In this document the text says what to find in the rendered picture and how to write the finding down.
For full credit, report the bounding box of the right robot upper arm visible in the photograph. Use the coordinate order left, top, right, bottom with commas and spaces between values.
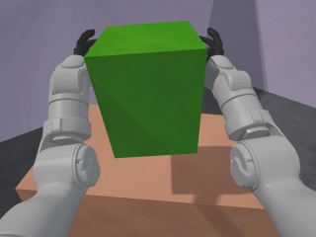
230, 135, 316, 237

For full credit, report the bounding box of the right robot hand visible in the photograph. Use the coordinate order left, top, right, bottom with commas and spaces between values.
199, 28, 224, 63

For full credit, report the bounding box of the pedestal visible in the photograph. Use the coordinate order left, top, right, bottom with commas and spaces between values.
15, 104, 304, 237

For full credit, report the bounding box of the right robot forearm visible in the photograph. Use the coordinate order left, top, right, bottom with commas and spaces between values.
203, 54, 301, 173

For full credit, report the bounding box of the left robot forearm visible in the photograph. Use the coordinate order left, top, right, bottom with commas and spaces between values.
33, 54, 92, 186

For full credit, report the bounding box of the left robot hand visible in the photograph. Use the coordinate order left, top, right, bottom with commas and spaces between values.
73, 29, 97, 57

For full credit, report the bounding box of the carton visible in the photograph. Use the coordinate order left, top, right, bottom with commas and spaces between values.
84, 21, 208, 158

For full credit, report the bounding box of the left robot upper arm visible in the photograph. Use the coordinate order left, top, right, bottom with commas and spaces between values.
0, 143, 101, 237

